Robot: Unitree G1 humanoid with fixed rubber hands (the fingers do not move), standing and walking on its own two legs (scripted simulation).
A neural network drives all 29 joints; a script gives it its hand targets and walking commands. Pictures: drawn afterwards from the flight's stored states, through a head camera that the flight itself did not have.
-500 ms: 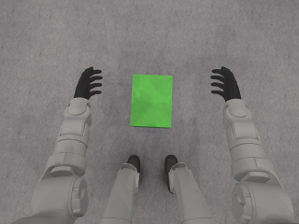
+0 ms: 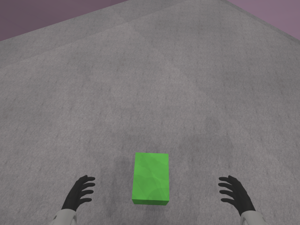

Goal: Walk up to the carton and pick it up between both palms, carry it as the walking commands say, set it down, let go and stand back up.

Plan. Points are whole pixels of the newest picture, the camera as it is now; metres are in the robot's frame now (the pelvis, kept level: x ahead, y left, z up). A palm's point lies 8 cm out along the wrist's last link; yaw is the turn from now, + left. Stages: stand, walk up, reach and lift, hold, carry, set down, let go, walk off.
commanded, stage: let go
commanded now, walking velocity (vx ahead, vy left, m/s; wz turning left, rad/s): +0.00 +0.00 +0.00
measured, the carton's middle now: (150, 179) +0.39 +0.00 -0.67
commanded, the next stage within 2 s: stand in 0.50 s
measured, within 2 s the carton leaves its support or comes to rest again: neither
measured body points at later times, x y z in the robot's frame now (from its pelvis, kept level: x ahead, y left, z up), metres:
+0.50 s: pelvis -0.03 +0.00 +0.00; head -0.04 +0.01 +0.45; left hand +0.15 +0.23 -0.07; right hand +0.14 -0.24 -0.06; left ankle -0.03 +0.11 -0.74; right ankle -0.03 -0.12 -0.74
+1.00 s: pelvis -0.02 +0.00 +0.00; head -0.08 +0.01 +0.45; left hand +0.11 +0.29 -0.09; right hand +0.11 -0.29 -0.08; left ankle -0.03 +0.11 -0.74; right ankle -0.03 -0.12 -0.74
